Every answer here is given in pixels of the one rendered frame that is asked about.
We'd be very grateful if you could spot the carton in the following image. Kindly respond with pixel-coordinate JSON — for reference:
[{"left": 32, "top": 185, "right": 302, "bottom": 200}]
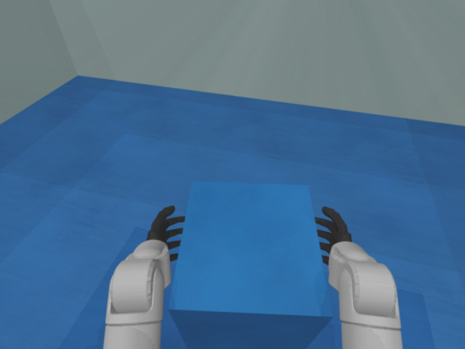
[{"left": 168, "top": 181, "right": 333, "bottom": 349}]

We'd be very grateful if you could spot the left robot forearm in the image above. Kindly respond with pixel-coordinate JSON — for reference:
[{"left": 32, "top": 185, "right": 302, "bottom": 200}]
[{"left": 103, "top": 240, "right": 171, "bottom": 349}]

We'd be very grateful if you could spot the right robot forearm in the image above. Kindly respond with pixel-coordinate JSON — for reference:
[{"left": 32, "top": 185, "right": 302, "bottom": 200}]
[{"left": 328, "top": 241, "right": 403, "bottom": 349}]

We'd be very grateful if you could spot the robot right hand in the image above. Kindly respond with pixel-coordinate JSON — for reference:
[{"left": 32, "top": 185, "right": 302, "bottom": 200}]
[{"left": 315, "top": 206, "right": 352, "bottom": 265}]

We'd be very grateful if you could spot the robot left hand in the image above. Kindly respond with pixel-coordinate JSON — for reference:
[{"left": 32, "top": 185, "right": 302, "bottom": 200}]
[{"left": 146, "top": 206, "right": 185, "bottom": 262}]

